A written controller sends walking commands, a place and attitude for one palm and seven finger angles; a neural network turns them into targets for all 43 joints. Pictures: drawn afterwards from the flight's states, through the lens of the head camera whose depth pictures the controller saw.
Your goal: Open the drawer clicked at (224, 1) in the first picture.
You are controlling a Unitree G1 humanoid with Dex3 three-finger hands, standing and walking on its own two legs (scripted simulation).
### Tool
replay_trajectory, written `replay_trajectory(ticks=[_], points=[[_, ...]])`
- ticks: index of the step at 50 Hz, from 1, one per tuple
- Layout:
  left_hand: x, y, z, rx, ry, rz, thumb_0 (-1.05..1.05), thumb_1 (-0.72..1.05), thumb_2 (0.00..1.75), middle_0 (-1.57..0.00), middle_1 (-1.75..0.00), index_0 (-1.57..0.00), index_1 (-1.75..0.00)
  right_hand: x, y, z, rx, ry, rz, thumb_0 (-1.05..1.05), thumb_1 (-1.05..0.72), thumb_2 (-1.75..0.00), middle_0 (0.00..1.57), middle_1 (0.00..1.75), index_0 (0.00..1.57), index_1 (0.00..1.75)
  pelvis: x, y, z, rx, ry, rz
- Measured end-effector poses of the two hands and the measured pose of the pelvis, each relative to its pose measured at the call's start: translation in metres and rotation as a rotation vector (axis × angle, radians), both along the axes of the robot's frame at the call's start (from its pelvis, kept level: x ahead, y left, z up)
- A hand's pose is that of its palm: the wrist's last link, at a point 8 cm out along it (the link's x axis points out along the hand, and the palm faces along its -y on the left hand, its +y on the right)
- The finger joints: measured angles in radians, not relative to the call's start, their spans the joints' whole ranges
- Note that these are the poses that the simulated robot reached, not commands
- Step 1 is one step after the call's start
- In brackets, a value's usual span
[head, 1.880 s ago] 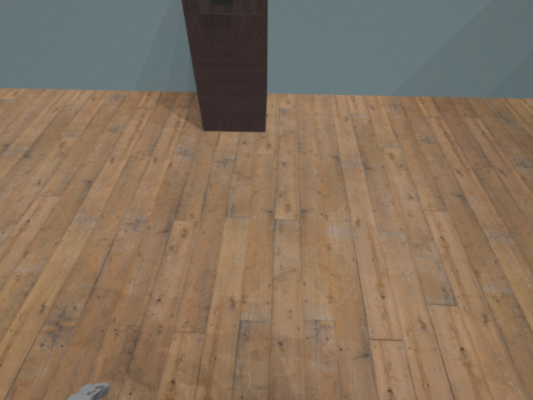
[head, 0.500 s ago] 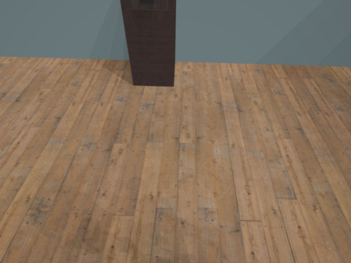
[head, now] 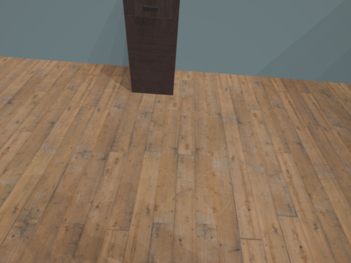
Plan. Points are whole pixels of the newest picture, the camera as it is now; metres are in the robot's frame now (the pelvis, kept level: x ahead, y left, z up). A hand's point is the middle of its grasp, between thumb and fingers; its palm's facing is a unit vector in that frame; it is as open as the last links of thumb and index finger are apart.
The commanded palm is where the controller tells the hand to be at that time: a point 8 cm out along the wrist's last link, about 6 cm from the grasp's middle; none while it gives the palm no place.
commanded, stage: walk to a spot facing it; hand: left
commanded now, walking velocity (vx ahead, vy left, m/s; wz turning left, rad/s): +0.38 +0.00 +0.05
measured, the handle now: (150, 7) +1.68 +0.27 +0.00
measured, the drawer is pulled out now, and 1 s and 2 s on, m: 0.00 0.00 0.00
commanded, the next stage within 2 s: turn to face it in 1.70 s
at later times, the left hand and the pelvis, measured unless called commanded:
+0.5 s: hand (132, 220) +0.27 +0.14 -0.16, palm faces +0.05 -0.98 -0.20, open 7.3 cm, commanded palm none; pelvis +0.19 -0.05 +0.00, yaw +3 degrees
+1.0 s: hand (122, 184) +0.39 +0.19 -0.16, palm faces +0.12 -0.98 -0.16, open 7.4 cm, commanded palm none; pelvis +0.40 +0.01 +0.02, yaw +3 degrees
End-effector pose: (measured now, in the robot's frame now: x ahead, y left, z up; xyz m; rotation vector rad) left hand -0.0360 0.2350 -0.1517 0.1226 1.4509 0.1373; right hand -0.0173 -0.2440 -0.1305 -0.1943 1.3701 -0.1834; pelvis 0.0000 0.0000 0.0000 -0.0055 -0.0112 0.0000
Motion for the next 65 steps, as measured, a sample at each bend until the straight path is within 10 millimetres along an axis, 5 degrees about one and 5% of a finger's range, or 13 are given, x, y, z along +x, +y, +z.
replay_trajectory(ticks=[3, 6, 12, 17, 21, 28, 34, 39, 44, 47, 58, 62, 65], points=[[0.017, -0.004, 0.003, -0.020, 0.035, -0.018, 0.01, 0.91, 0.89, -0.20, -0.30, -0.20, -0.30, -0.018, 0.020, 0.004, 0.023, 0.054, -0.057, 0.00, -0.91, -0.90, 0.20, 0.29, 0.20, 0.30, 0.017, 0.002, 0.005, 0.002, 0.004, -0.001], [0.055, -0.007, 0.008, -0.029, -0.004, -0.024, 0.01, 0.91, 0.89, -0.20, -0.30, -0.20, -0.30, -0.038, 0.037, 0.010, 0.054, 0.156, -0.098, 0.00, -0.91, -0.90, 0.20, 0.29, 0.20, 0.30, 0.035, 0.001, 0.009, 0.000, 0.011, 0.006], [0.166, -0.013, 0.015, 0.003, -0.139, -0.070, 0.01, 0.93, 0.89, -0.20, -0.30, -0.20, -0.30, -0.053, 0.050, 0.018, 0.107, 0.336, -0.170, 0.00, -0.91, -0.90, 0.21, 0.30, 0.20, 0.30, 0.080, -0.011, 0.007, 0.004, 0.017, 0.007], [0.268, -0.031, 0.011, 0.038, -0.296, -0.113, 0.01, 0.92, 0.90, -0.20, -0.30, -0.20, -0.30, -0.025, 0.032, 0.003, 0.133, 0.412, -0.198, 0.00, -0.90, -0.90, 0.21, 0.30, 0.20, 0.30, 0.131, -0.034, -0.012, 0.012, 0.007, 0.018], [0.302, -0.042, 0.014, 0.051, -0.372, -0.070, 0.00, 0.92, 0.89, -0.20, -0.30, -0.20, -0.30, 0.046, 0.000, -0.013, 0.111, 0.341, -0.146, 0.01, -0.91, -0.90, 0.21, 0.30, 0.20, 0.30, 0.162, -0.045, -0.014, 0.000, -0.013, 0.045], [0.292, -0.040, 0.019, 0.058, -0.246, 0.015, -0.01, 0.95, 0.89, -0.20, -0.30, -0.20, -0.30, 0.248, -0.036, -0.003, 0.035, -0.052, -0.014, 0.01, -0.91, -0.90, 0.20, 0.29, 0.20, 0.30, 0.216, -0.043, 0.005, -0.016, -0.005, 0.064], [0.279, -0.026, 0.007, 0.020, -0.120, 0.089, -0.01, 0.94, 0.89, -0.20, -0.30, -0.20, -0.30, 0.389, -0.018, 0.020, 0.019, -0.263, 0.115, 0.00, -0.91, -0.90, 0.20, 0.29, 0.19, 0.30, 0.268, -0.026, 0.005, -0.033, -0.012, 0.077], [0.280, -0.011, -0.012, -0.016, -0.002, 0.137, 0.00, 0.92, 0.89, -0.20, -0.30, -0.20, -0.30, 0.461, 0.012, 0.019, 0.000, -0.346, 0.177, 0.00, -0.91, -0.90, 0.20, 0.29, 0.20, 0.30, 0.314, -0.001, -0.008, -0.027, -0.025, 0.078], [0.328, 0.002, 0.001, -0.018, 0.001, 0.122, 0.01, 0.91, 0.89, -0.20, -0.30, -0.20, -0.30, 0.459, 0.031, 0.015, 0.023, -0.243, 0.129, 0.00, -0.91, -0.90, 0.20, 0.29, 0.20, 0.30, 0.350, 0.010, 0.004, -0.004, -0.015, 0.071], [0.370, 0.006, 0.012, -0.012, -0.039, 0.109, 0.01, 0.91, 0.90, -0.20, -0.30, -0.20, -0.30, 0.448, 0.026, 0.015, 0.009, -0.162, 0.072, -0.01, -0.95, -0.90, 0.20, 0.29, 0.20, 0.30, 0.374, 0.013, 0.012, 0.005, -0.004, 0.066], [0.558, -0.005, 0.026, 0.042, -0.183, -0.016, 0.01, 0.92, 0.90, -0.20, -0.30, -0.20, -0.30, 0.414, 0.018, -0.002, 0.086, 0.159, -0.090, 0.00, -0.92, -0.90, 0.20, 0.29, 0.20, 0.30, 0.473, -0.010, 0.009, 0.032, 0.003, 0.039], [0.628, -0.021, 0.021, 0.075, -0.289, -0.046, 0.00, 0.92, 0.90, -0.20, -0.30, -0.20, -0.30, 0.429, 0.006, -0.020, 0.126, 0.250, -0.108, 0.00, -0.91, -0.90, 0.20, 0.29, 0.20, 0.30, 0.516, -0.032, -0.008, 0.034, -0.002, 0.047], [0.649, -0.032, 0.024, 0.075, -0.319, -0.020, 0.00, 0.91, 0.89, -0.20, -0.30, -0.20, -0.30, 0.470, -0.006, -0.022, 0.125, 0.237, -0.082, 0.01, -0.91, -0.90, 0.20, 0.29, 0.20, 0.30, 0.539, -0.039, -0.006, 0.019, -0.012, 0.063]])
